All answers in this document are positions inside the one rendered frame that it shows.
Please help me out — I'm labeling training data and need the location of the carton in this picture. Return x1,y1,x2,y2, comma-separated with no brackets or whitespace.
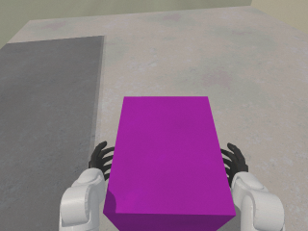
103,96,236,231

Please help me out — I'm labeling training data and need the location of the right robot hand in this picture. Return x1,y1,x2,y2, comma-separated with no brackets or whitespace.
220,142,248,188

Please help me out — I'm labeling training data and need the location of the robot right forearm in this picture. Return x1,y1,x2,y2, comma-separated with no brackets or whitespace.
230,171,286,231

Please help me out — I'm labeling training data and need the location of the left robot hand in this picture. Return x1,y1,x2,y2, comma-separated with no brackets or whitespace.
89,141,115,181

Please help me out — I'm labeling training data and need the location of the robot left forearm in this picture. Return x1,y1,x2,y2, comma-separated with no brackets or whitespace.
59,167,106,231

